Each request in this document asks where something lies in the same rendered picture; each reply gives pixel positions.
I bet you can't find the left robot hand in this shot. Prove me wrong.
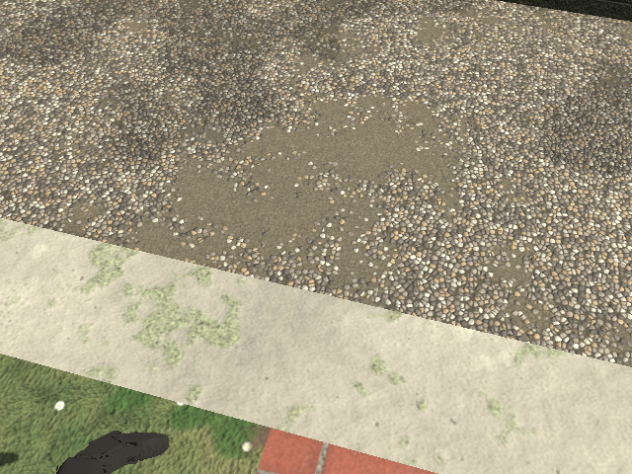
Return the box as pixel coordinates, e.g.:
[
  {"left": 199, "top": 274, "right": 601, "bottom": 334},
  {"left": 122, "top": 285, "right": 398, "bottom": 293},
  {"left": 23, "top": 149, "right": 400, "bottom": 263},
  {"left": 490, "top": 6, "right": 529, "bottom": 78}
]
[{"left": 56, "top": 431, "right": 169, "bottom": 474}]

